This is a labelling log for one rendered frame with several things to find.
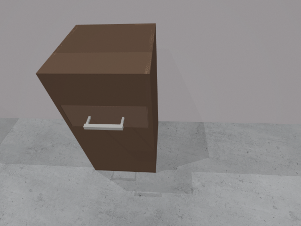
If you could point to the drawer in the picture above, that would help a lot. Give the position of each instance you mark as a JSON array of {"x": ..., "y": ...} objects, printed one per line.
[{"x": 135, "y": 116}]

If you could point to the handle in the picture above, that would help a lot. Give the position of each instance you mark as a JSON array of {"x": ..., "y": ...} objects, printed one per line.
[{"x": 104, "y": 126}]

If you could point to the cabinet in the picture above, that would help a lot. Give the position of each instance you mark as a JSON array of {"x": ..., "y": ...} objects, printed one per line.
[{"x": 108, "y": 65}]

